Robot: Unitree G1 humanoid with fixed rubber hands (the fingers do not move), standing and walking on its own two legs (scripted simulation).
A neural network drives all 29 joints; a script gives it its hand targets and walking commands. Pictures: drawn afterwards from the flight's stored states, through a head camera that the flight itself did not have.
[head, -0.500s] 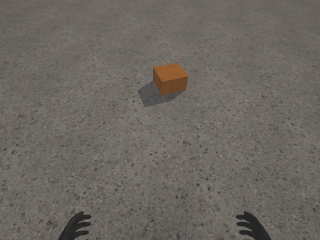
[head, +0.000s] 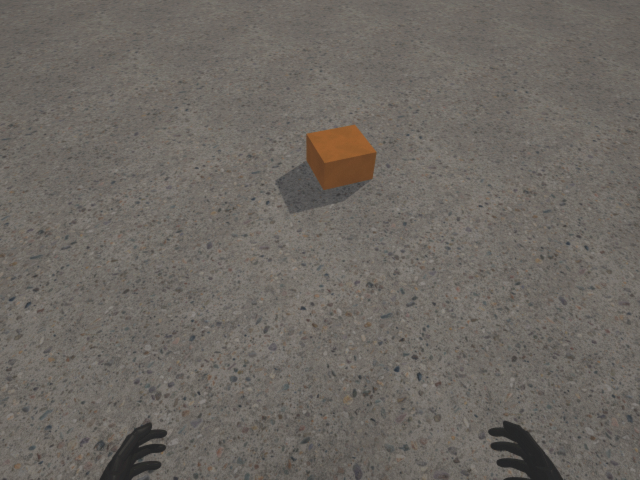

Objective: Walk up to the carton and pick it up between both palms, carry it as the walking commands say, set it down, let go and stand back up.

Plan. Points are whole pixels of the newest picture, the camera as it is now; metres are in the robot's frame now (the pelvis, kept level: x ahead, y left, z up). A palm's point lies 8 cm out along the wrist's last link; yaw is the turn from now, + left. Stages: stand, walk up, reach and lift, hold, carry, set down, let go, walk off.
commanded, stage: stand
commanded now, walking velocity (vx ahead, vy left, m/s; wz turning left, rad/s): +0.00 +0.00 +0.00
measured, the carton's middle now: (339, 156) +1.65 -0.11 -0.67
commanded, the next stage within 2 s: walk up in 1.02 s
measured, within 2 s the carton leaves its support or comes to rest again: neither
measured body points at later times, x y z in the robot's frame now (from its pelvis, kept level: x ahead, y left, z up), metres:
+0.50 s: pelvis +0.00 +0.00 +0.00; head +0.01 +0.00 +0.45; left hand +0.15 +0.26 -0.09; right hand +0.16 -0.28 -0.08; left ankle +0.00 +0.12 -0.72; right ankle +0.00 -0.12 -0.72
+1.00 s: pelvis -0.01 +0.00 +0.00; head +0.00 +0.00 +0.45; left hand +0.13 +0.26 -0.10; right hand +0.15 -0.28 -0.08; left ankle +0.00 +0.12 -0.72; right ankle +0.00 -0.12 -0.72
